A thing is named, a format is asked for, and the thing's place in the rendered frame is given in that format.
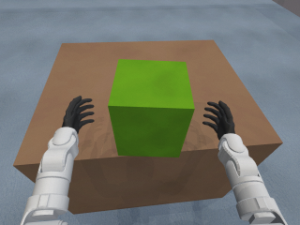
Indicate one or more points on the carton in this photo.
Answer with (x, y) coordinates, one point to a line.
(151, 107)

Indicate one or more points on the pedestal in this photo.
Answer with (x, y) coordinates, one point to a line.
(103, 181)

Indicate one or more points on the robot right hand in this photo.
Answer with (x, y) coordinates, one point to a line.
(224, 120)

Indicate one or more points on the left robot forearm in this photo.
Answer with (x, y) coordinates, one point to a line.
(50, 194)

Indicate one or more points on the robot left hand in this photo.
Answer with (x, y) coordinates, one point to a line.
(73, 116)

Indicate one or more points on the right robot forearm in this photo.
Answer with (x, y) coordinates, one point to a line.
(254, 204)

